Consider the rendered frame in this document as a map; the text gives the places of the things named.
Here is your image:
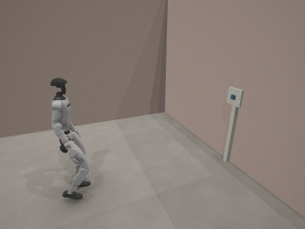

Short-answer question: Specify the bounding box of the robot left shin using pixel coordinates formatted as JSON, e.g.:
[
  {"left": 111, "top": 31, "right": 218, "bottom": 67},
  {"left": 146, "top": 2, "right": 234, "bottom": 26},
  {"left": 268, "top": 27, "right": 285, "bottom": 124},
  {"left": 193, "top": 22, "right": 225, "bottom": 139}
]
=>
[{"left": 75, "top": 164, "right": 81, "bottom": 174}]

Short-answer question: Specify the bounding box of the right robot foot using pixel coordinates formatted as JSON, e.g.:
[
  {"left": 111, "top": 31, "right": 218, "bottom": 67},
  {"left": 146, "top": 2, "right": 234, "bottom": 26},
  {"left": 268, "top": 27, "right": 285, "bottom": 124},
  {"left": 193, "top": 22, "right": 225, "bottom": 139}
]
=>
[{"left": 62, "top": 190, "right": 83, "bottom": 199}]

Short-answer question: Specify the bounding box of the robot right hand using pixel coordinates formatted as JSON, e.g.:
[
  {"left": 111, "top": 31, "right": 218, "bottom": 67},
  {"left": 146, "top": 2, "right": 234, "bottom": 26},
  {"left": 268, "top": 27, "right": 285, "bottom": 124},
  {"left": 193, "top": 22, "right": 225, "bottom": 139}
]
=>
[{"left": 68, "top": 147, "right": 84, "bottom": 164}]

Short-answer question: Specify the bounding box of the left robot forearm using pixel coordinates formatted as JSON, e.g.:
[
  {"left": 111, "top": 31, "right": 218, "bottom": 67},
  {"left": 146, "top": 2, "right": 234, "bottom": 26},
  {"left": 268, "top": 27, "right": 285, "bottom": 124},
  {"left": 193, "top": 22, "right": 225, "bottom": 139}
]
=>
[{"left": 69, "top": 123, "right": 75, "bottom": 131}]

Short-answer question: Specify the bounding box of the right robot forearm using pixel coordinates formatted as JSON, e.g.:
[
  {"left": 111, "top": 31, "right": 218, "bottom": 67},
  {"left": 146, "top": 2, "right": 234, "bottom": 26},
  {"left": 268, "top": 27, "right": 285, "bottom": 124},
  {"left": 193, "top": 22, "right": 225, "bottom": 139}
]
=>
[{"left": 52, "top": 124, "right": 73, "bottom": 150}]

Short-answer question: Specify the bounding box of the panel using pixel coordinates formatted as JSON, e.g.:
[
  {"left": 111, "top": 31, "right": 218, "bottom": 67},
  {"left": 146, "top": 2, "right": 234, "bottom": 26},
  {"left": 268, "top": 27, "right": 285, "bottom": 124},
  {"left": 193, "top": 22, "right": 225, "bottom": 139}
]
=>
[{"left": 223, "top": 87, "right": 244, "bottom": 162}]

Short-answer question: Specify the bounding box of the right robot upper arm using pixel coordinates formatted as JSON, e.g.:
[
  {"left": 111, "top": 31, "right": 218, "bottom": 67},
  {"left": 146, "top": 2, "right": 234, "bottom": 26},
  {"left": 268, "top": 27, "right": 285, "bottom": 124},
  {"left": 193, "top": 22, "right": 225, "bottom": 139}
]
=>
[{"left": 51, "top": 101, "right": 63, "bottom": 129}]

